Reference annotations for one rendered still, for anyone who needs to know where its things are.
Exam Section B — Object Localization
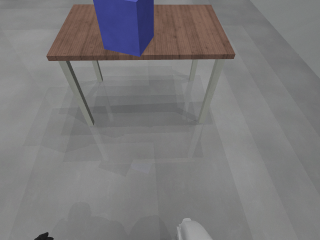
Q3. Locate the carton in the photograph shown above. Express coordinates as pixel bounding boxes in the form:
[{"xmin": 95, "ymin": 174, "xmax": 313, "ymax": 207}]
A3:
[{"xmin": 93, "ymin": 0, "xmax": 154, "ymax": 57}]

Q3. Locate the table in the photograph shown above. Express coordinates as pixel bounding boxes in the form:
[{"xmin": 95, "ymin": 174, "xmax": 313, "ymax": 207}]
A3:
[{"xmin": 46, "ymin": 4, "xmax": 236, "ymax": 126}]

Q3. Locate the right robot shin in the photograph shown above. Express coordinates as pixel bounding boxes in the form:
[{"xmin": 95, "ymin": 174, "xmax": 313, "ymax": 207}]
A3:
[{"xmin": 182, "ymin": 218, "xmax": 191, "ymax": 223}]

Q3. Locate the robot right thigh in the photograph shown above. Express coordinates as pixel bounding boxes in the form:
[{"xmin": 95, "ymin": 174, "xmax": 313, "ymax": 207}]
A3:
[{"xmin": 176, "ymin": 220, "xmax": 213, "ymax": 240}]

